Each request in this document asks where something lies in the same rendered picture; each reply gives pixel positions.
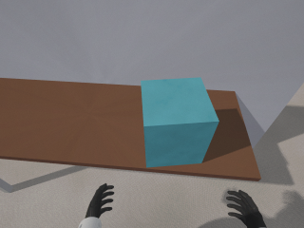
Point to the robot left hand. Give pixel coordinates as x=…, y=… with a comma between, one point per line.
x=95, y=207

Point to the robot right hand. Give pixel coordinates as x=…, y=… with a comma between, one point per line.
x=250, y=215

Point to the carton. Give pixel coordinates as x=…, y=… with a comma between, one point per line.
x=179, y=121

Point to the table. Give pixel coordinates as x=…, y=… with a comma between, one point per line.
x=101, y=125

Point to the left robot forearm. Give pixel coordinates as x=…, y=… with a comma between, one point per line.
x=90, y=222

